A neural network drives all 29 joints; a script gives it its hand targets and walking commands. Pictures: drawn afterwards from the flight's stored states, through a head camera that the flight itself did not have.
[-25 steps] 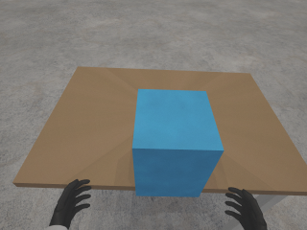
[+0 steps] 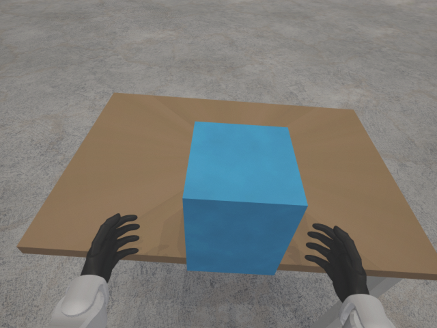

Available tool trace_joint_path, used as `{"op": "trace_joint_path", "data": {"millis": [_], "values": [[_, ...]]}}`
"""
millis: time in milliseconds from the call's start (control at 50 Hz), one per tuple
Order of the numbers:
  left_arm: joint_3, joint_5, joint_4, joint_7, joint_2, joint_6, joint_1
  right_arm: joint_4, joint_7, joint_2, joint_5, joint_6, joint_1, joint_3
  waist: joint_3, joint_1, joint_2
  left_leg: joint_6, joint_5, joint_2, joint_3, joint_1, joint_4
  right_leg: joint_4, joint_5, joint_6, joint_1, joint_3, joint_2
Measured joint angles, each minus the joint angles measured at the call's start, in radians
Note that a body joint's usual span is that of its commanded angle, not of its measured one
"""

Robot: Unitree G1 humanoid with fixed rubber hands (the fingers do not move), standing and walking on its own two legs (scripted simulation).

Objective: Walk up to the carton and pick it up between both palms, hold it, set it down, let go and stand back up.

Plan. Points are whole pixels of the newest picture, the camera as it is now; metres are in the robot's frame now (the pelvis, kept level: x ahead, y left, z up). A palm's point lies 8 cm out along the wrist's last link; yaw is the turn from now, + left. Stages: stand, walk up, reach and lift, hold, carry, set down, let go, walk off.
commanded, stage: reach and lift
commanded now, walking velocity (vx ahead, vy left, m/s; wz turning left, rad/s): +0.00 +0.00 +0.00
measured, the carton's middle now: (235, 201) +0.35 +0.01 +0.06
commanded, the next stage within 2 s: none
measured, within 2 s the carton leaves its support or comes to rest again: neither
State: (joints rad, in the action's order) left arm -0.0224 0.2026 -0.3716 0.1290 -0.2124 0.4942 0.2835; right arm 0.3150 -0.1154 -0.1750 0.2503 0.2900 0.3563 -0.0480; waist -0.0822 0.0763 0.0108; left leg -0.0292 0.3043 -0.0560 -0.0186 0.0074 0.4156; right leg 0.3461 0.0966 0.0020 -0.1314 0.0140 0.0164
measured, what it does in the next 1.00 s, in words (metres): stands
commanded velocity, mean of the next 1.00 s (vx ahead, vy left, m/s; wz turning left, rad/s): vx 0.00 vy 0.00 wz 0.00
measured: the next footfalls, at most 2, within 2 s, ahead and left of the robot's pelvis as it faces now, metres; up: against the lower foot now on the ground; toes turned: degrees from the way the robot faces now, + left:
none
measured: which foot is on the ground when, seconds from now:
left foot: down 0.00-1.00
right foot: down 0.00-1.00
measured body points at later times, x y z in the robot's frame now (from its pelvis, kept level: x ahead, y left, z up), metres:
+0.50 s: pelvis +0.00 +0.00 +0.00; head +0.01 +0.02 +0.45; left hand +0.29 +0.22 +0.11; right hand +0.30 -0.16 +0.11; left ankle -0.04 +0.13 -0.74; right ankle +0.07 -0.12 -0.74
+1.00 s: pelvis +0.00 +0.02 +0.00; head +0.01 +0.03 +0.45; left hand +0.35 +0.23 +0.16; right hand +0.37 -0.16 +0.15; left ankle -0.04 +0.13 -0.74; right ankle +0.07 -0.12 -0.74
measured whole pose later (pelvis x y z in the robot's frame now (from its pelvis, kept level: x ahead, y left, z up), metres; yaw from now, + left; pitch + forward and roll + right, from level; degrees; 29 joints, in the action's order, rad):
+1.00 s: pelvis +0.00 +0.02 +0.00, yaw -1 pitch -2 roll -1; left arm 0.18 0.20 -0.15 0.14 -0.24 0.95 -0.46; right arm -0.11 -0.17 -0.35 0.50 0.50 -0.43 -0.06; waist -0.04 0.02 0.03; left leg -0.01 0.30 -0.03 -0.03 -0.08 0.42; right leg 0.34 0.09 -0.02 -0.21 -0.02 0.00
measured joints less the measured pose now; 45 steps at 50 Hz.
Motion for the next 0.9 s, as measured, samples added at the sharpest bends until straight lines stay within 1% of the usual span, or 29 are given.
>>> {"op": "trace_joint_path", "data": {"millis": [100, 220, 320, 440, 520, 620, 740, 800, 900], "values": [[0.035, 0.039, 0.003, -0.022, -0.006, 0.075, -0.090, 0.003, -0.039, 0.004, 0.007, 0.055, -0.089, 0.008, 0.009, -0.002, 0.003, -0.007, -0.023, 0.006, -0.004, 0.008, -0.043, 0.009, 0.006, 0.006, -0.016, -0.005, -0.005], [0.106, 0.041, -0.004, -0.054, -0.007, 0.126, -0.172, 0.022, -0.074, 0.001, 0.030, 0.087, -0.163, -0.009, -0.008, -0.004, -0.002, -0.008, -0.045, 0.011, -0.014, 0.010, -0.080, 0.000, -0.003, 0.007, -0.030, -0.015, -0.007], [0.139, 0.055, 0.019, -0.051, -0.020, 0.178, -0.238, -0.009, -0.085, -0.010, 0.049, 0.124, -0.233, 0.001, -0.015, -0.013, -0.001, -0.005, -0.048, 0.016, -0.009, -0.010, -0.077, -0.001, -0.006, 0.004, -0.045, -0.013, -0.013], [0.140, 0.074, 0.025, -0.046, -0.034, 0.244, -0.316, -0.044, -0.098, -0.029, 0.083, 0.158, -0.325, 0.018, -0.009, -0.028, 0.010, 0.002, -0.039, 0.022, -0.008, -0.031, -0.060, 0.007, -0.001, -0.003, -0.061, -0.014, -0.019], [0.143, 0.064, 0.025, -0.038, -0.026, 0.301, -0.387, -0.082, -0.101, -0.051, 0.115, 0.180, -0.404, 0.021, -0.005, -0.038, 0.018, 0.006, -0.028, 0.022, -0.012, -0.033, -0.044, 0.009, 0.001, -0.008, -0.059, -0.018, -0.019], [0.171, 0.012, 0.038, -0.029, 0.001, 0.377, -0.489, -0.157, -0.101, -0.091, 0.157, 0.196, -0.512, 0.011, -0.012, -0.050, 0.026, 0.011, -0.017, 0.021, -0.017, -0.020, -0.032, 0.002, -0.001, -0.013, -0.038, -0.024, -0.016], [0.205, -0.037, 0.083, -0.017, 0.008, 0.434, -0.584, -0.250, -0.095, -0.131, 0.202, 0.203, -0.608, -0.008, -0.005, -0.059, 0.030, 0.016, -0.013, 0.022, -0.020, -0.018, -0.026, -0.007, -0.005, -0.018, -0.030, -0.029, -0.016], [0.215, -0.037, 0.107, -0.011, 0.001, 0.449, -0.620, -0.288, -0.089, -0.146, 0.218, 0.204, -0.645, -0.013, 0.003, -0.059, 0.028, 0.018, -0.010, 0.022, -0.020, -0.027, -0.020, -0.008, -0.007, -0.020, -0.036, -0.029, -0.017], [0.209, -0.014, 0.172, -0.001, -0.016, 0.457, -0.682, -0.365, -0.071, -0.162, 0.231, 0.206, -0.710, -0.007, 0.026, -0.058, 0.021, 0.022, -0.005, 0.024, -0.017, -0.058, -0.005, -0.007, -0.008, -0.023, -0.059, -0.028, -0.019]]}}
